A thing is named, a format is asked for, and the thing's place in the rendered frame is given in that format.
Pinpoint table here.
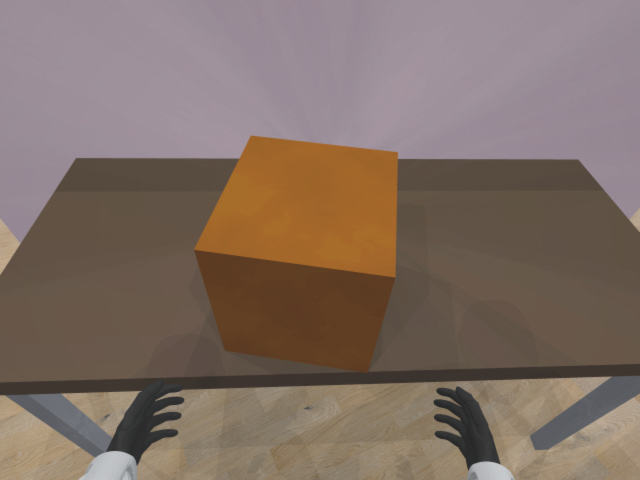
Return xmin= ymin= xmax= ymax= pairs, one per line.
xmin=0 ymin=158 xmax=640 ymax=458

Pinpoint robot right hand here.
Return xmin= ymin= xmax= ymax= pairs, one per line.
xmin=434 ymin=386 xmax=501 ymax=471

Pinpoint robot left hand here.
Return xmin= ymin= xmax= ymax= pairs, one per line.
xmin=106 ymin=380 xmax=184 ymax=465

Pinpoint left robot forearm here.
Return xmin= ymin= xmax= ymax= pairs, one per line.
xmin=78 ymin=451 xmax=137 ymax=480

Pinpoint carton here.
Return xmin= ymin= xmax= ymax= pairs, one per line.
xmin=194 ymin=136 xmax=398 ymax=373

